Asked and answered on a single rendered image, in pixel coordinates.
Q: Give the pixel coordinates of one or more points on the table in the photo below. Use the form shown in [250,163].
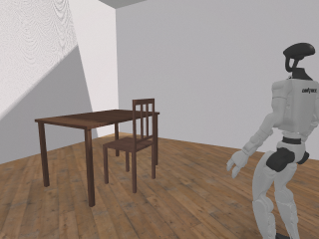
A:
[87,121]

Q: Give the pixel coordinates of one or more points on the right robot forearm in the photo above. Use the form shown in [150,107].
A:
[304,134]

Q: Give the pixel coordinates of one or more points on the robot left upper arm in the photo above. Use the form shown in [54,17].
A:
[280,91]

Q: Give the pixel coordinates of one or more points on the chair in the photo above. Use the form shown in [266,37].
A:
[133,144]

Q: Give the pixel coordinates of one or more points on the left robot forearm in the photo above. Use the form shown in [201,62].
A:
[261,135]

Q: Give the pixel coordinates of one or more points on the humanoid robot torso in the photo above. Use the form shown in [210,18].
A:
[298,116]

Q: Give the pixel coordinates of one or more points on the left robot hand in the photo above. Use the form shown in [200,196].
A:
[240,159]

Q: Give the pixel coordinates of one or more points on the robot head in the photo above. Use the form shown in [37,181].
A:
[298,52]

